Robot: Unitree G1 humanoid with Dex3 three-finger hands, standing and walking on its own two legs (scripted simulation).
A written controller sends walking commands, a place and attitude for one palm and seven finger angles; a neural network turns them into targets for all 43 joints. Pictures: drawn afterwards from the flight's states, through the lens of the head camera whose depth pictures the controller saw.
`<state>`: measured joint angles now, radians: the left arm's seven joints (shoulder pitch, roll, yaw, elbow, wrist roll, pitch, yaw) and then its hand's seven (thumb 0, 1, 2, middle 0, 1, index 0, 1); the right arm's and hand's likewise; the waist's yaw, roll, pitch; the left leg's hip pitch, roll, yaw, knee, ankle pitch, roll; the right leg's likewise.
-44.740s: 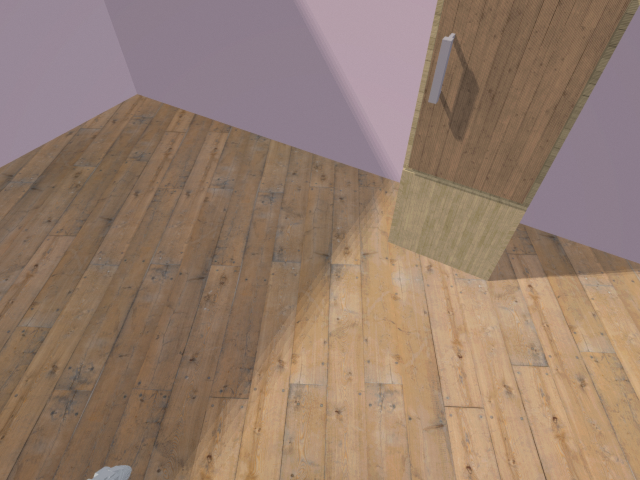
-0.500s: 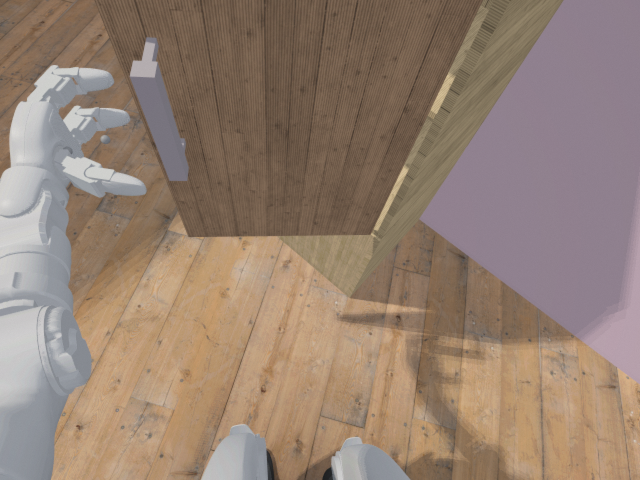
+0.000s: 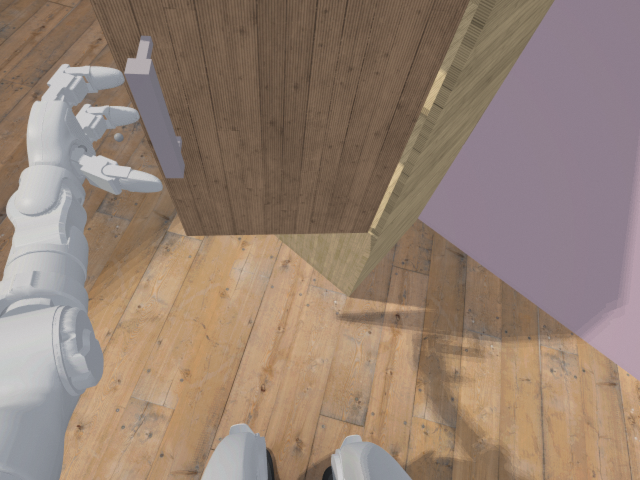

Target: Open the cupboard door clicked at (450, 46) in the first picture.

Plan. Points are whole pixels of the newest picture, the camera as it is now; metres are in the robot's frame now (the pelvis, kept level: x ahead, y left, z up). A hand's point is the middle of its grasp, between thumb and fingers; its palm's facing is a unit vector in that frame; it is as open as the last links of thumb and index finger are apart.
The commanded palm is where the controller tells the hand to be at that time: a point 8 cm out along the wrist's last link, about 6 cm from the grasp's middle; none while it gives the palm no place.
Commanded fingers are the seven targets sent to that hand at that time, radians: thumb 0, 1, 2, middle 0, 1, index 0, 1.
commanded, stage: slide the fingers in behind the handle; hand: left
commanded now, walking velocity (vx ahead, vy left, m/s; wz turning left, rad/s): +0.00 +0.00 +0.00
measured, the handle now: (161, 114) +0.55 +0.16 +0.08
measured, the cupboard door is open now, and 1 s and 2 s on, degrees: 45 44 44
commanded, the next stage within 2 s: close the thumb around the handle in 1.30 s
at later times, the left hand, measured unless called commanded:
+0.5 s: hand (128, 142) +0.50 +0.19 +0.09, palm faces +0.06 -1.00 +0.00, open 14.5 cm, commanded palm +0.48 +0.21 +0.09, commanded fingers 0.00 -0.50 0.30 -0.30 -1.20 -0.30 -1.20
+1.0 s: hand (173, 140) +0.50 +0.15 +0.09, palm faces +0.01 -1.00 -0.02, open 13.9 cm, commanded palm +0.48 +0.19 +0.09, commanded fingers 0.00 -0.50 0.30 -0.30 -1.20 -0.30 -1.20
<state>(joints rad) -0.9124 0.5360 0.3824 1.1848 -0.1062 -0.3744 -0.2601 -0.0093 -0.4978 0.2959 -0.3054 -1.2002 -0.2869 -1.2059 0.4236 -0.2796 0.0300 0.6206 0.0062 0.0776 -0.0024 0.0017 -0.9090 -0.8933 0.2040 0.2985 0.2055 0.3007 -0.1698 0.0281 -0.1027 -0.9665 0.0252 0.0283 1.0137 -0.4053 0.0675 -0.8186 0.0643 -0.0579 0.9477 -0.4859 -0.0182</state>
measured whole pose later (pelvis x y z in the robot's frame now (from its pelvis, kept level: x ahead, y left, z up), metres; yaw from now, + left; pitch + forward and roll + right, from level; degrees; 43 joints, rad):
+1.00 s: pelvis +0.00 -0.01 +0.00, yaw +0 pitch +19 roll -3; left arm -0.90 0.41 0.31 1.18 -0.09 -0.40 -0.15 -0.01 -0.50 0.30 -0.30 -1.20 -0.31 -1.21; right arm 0.41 -0.26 0.03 0.63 0.01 0.06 0.03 0.00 -0.91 -0.89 0.20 0.30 0.20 0.30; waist -0.16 0.04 -0.11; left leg -0.94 0.02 0.03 1.02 -0.41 0.05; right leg -0.81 0.07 -0.06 0.97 -0.51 -0.04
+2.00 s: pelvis +0.01 -0.01 +0.00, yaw +0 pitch +20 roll -3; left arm -0.88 0.40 0.31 1.16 -0.10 -0.40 -0.18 0.01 0.65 0.79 -0.38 -1.32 -0.38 -1.32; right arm 0.40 -0.26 0.02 0.63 0.01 0.07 0.02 0.00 -0.91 -0.89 0.20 0.30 0.20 0.30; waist -0.16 0.04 -0.12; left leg -0.94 0.02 0.03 1.01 -0.42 0.05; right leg -0.80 0.07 -0.06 0.96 -0.51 -0.03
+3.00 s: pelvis +0.02 -0.04 +0.02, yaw +1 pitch +9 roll +1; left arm 0.20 -0.08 -0.19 0.01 0.01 -0.19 0.40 0.04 0.64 0.69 -0.32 -1.27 -0.34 -1.30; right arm 0.19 -0.18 0.03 0.45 -0.03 0.07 0.06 0.01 -0.91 -0.89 0.20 0.30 0.20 0.30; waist -0.02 0.02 -0.15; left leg -0.63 0.01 0.04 0.89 -0.41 0.01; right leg -0.52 0.05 -0.03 0.90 -0.53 -0.07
